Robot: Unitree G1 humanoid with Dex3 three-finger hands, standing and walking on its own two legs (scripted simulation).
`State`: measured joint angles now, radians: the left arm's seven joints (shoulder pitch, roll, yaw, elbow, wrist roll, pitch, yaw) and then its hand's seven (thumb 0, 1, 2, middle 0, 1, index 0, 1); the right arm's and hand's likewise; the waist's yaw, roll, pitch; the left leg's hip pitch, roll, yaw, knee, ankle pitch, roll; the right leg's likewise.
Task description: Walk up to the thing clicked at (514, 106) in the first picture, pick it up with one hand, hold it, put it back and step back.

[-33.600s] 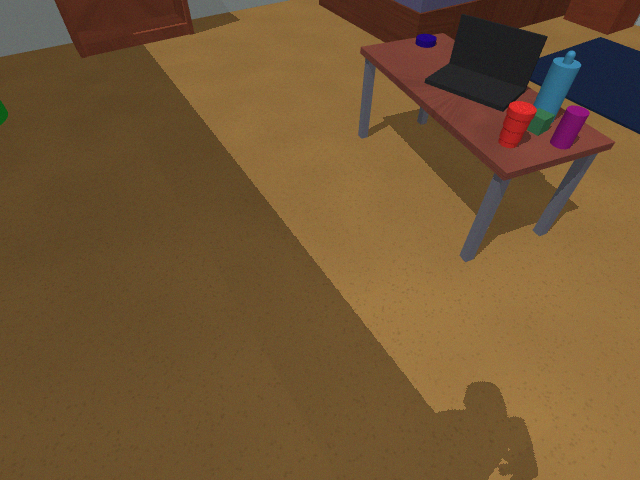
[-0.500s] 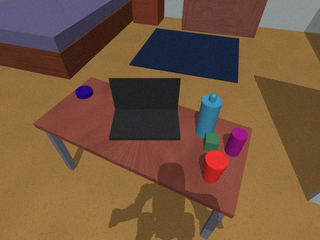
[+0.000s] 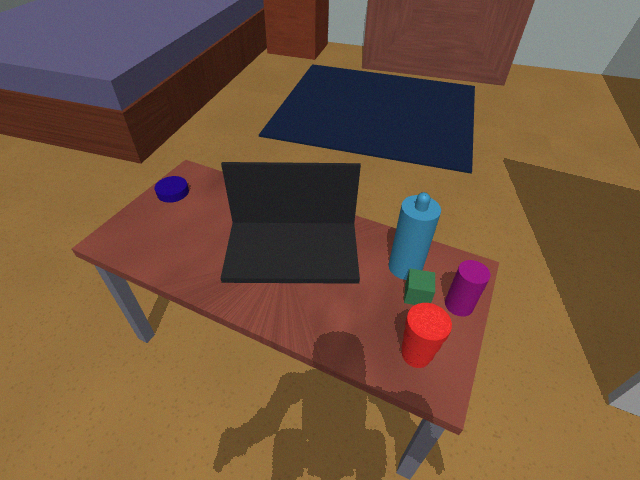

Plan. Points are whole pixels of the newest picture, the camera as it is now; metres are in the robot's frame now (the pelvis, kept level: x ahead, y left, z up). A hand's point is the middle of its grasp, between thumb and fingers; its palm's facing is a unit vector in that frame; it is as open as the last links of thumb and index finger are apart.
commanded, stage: stand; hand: right
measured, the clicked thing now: (422, 338) +0.46 -0.20 -0.23
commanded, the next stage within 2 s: step back in 1.58 s
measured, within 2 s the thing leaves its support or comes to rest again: neither
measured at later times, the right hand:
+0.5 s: hand out of the picture +0.08 -0.25 -0.16, palm faces -0.02 +0.94 -0.34, open 7.4 cm
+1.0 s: hand out of the picture +0.10 -0.25 -0.15, palm faces -0.02 +0.94 -0.35, open 7.4 cm
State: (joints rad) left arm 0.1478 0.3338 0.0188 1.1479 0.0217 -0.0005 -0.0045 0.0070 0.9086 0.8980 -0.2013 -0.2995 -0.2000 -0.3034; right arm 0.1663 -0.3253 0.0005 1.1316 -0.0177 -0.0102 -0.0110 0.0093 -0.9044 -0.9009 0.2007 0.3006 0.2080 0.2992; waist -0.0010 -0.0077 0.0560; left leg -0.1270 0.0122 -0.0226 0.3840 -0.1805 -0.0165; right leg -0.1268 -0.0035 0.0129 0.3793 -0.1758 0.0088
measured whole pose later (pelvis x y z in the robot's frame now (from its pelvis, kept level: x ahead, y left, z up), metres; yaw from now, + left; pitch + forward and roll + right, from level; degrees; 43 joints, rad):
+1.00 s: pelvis +0.03 +0.00 +0.00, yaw +0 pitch -3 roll +0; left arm 0.12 0.34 0.01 1.15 0.01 -0.01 0.00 0.01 0.91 0.90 -0.20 -0.30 -0.20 -0.30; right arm 0.11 -0.34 0.00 1.15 -0.01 -0.01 -0.01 0.01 -0.91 -0.90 0.20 0.30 0.21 0.30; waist 0.00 0.00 0.06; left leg -0.09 0.01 -0.03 0.32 -0.18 -0.01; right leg -0.09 -0.01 0.01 0.32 -0.18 0.01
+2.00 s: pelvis -0.04 +0.05 -0.02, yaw +2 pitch -1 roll -1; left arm 0.00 0.40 0.08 0.90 0.01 0.06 0.03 0.01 0.91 0.90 -0.20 -0.30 -0.20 -0.30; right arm 0.16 -0.36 -0.05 0.95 -0.02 0.03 0.00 0.01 -0.91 -0.90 0.20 0.30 0.21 0.30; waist -0.03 -0.06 0.21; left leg -0.28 -0.04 -0.02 0.64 -0.35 0.05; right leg -0.46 0.08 0.16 0.98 -0.55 -0.02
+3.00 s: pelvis -0.26 +0.06 -0.02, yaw -4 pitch -2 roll +0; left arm 0.23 0.41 0.10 0.84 0.02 0.08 0.00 0.01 0.91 0.90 -0.20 -0.30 -0.20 -0.30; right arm 0.11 -0.36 -0.04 0.79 -0.02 0.00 -0.02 0.01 -0.90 -0.90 0.20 0.30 0.21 0.30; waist 0.02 -0.06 0.18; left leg -0.36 0.03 0.02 0.56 -0.16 0.02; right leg -0.32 0.06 0.15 0.98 -0.49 0.04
